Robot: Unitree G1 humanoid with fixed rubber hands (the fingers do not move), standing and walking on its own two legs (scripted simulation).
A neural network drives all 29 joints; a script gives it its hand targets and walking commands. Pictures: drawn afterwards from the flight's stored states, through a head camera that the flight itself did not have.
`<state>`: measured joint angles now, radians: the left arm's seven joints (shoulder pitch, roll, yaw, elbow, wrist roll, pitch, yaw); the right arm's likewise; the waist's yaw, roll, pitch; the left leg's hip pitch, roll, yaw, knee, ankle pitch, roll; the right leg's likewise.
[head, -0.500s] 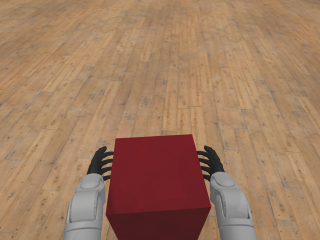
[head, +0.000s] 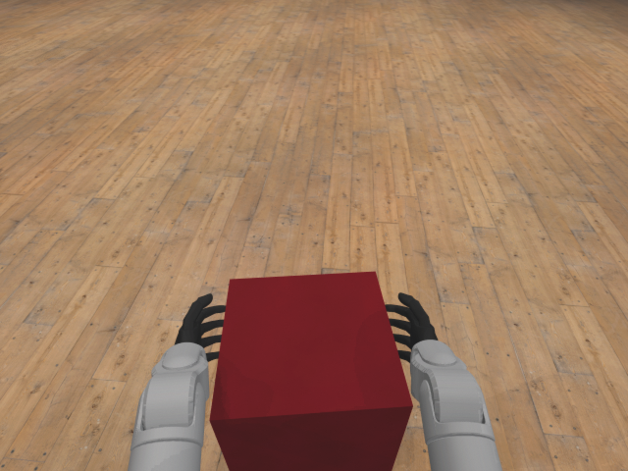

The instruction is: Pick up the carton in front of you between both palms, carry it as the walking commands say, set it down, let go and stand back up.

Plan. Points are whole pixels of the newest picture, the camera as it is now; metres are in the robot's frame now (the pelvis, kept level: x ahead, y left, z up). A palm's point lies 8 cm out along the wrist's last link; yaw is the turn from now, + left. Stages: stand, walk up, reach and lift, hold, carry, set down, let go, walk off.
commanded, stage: carry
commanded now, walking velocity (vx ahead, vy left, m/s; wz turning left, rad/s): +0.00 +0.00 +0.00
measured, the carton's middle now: (308, 385) +0.28 +0.00 -0.05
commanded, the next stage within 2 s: hold in 0.54 s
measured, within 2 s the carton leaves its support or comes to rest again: neither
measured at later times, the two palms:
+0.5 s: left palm (186, 370) +0.26 +0.15 +0.04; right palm (426, 367) +0.26 -0.14 +0.04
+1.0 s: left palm (153, 403) +0.22 +0.18 +0.05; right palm (407, 372) +0.25 -0.12 +0.04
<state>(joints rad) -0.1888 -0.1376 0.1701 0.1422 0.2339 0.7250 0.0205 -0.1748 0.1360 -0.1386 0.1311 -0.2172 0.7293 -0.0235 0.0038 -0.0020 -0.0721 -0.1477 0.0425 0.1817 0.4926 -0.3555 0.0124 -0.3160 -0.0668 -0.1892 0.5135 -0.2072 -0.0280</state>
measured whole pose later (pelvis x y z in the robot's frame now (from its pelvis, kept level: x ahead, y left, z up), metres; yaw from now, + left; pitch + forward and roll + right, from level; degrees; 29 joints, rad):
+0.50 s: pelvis -0.02 +0.00 +0.00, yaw +0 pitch +1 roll +0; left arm -0.18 -0.14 0.17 0.14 0.23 0.73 0.02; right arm -0.17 0.14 -0.13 0.13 -0.22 0.74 -0.02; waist 0.00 0.00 -0.08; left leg -0.20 0.04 0.18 0.50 -0.32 0.02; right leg -0.35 -0.07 -0.19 0.48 -0.16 -0.03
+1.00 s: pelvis -0.05 +0.00 +0.01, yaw +7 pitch -9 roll +0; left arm -0.23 -0.15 0.21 0.23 0.24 0.67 0.00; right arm -0.20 0.14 -0.15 0.17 -0.26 0.71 -0.02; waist -0.01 0.03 0.09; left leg -0.03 -0.02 0.00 0.44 -0.25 0.03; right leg -0.11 -0.02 -0.05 0.39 -0.12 0.00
